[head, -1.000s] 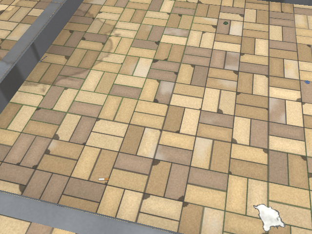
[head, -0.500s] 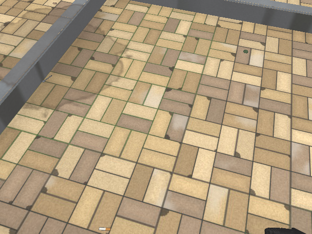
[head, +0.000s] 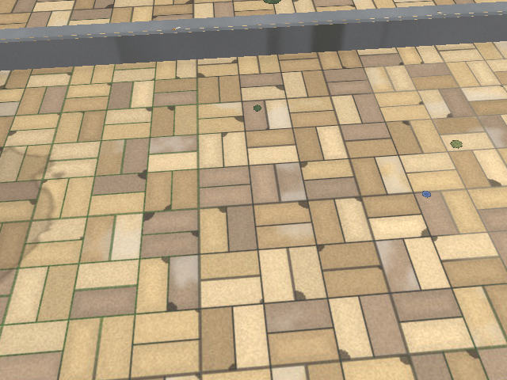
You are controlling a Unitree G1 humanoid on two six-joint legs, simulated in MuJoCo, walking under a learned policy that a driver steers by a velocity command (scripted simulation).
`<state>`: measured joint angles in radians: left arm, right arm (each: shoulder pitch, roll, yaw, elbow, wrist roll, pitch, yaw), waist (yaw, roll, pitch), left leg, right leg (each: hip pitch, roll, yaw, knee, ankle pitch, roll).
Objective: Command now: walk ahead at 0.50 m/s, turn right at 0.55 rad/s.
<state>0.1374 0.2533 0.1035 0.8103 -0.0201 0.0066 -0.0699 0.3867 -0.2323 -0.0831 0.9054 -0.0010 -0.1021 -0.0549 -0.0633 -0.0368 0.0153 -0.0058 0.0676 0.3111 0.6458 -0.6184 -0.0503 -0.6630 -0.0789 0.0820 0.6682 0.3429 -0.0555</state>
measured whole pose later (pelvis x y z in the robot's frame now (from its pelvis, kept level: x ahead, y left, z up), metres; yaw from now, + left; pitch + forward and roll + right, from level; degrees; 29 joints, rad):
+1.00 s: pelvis +0.59 -0.11 -0.11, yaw -17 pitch +3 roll +1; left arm 0.02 0.23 0.05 0.80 -0.02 -0.07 -0.02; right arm 0.40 -0.25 -0.07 0.92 0.02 -0.08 0.00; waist -0.09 -0.03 0.00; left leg 0.00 -0.01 0.03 0.25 -0.30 0.02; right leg -0.59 -0.06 0.02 0.54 0.01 -0.02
